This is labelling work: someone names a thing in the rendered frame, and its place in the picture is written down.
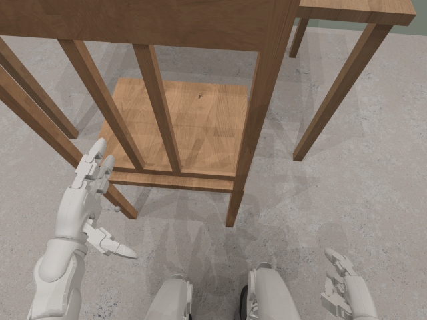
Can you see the chair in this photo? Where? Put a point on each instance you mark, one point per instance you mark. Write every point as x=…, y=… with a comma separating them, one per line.
x=166, y=134

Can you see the robot thigh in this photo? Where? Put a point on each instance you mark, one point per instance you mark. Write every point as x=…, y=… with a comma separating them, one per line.
x=172, y=302
x=268, y=290

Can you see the table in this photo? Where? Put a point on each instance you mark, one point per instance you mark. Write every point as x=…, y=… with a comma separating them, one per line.
x=380, y=16

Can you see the robot right thigh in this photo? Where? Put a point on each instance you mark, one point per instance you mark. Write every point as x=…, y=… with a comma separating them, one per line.
x=268, y=290

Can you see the robot left forearm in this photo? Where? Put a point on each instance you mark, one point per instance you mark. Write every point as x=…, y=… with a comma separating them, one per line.
x=57, y=277

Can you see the right robot hand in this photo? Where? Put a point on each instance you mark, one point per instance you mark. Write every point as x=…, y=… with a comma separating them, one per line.
x=353, y=299

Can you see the left robot hand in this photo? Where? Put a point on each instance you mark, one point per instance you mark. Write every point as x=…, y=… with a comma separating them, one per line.
x=82, y=198

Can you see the robot left thigh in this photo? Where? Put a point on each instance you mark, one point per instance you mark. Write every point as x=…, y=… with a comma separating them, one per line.
x=172, y=302

